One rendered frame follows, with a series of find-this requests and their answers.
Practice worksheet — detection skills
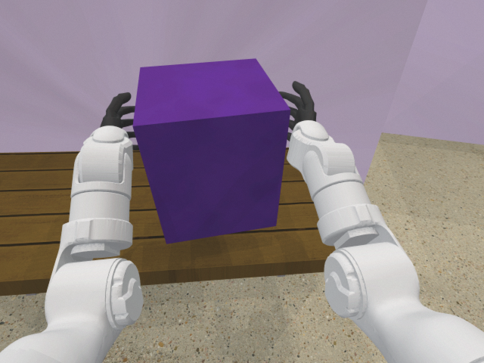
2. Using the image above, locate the robot left forearm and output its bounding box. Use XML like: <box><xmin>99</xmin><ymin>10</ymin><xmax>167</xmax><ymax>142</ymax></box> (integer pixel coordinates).
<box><xmin>45</xmin><ymin>126</ymin><xmax>133</xmax><ymax>323</ymax></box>

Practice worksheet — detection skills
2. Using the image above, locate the carton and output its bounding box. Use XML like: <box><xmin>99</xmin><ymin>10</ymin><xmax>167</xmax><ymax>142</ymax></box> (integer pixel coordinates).
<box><xmin>133</xmin><ymin>58</ymin><xmax>290</xmax><ymax>244</ymax></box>

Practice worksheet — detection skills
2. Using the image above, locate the table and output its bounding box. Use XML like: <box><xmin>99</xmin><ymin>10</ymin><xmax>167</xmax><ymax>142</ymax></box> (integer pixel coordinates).
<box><xmin>0</xmin><ymin>147</ymin><xmax>336</xmax><ymax>296</ymax></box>

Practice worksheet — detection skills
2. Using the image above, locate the robot right forearm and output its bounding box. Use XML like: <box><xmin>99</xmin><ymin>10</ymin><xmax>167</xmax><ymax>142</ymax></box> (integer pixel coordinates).
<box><xmin>287</xmin><ymin>120</ymin><xmax>420</xmax><ymax>294</ymax></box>

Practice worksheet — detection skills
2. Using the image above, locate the left robot upper arm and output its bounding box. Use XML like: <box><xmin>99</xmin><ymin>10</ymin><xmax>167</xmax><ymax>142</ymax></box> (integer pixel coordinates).
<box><xmin>0</xmin><ymin>258</ymin><xmax>144</xmax><ymax>363</ymax></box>

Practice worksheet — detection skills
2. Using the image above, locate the right robot upper arm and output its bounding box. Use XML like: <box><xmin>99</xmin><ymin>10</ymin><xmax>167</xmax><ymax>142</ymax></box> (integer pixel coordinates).
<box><xmin>324</xmin><ymin>242</ymin><xmax>484</xmax><ymax>363</ymax></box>

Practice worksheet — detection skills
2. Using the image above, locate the left robot hand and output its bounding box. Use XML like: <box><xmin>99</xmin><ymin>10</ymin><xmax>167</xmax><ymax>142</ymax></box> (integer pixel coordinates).
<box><xmin>100</xmin><ymin>92</ymin><xmax>139</xmax><ymax>150</ymax></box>

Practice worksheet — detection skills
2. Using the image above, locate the right robot hand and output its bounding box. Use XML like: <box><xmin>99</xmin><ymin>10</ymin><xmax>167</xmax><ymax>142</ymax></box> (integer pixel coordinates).
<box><xmin>279</xmin><ymin>81</ymin><xmax>317</xmax><ymax>141</ymax></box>

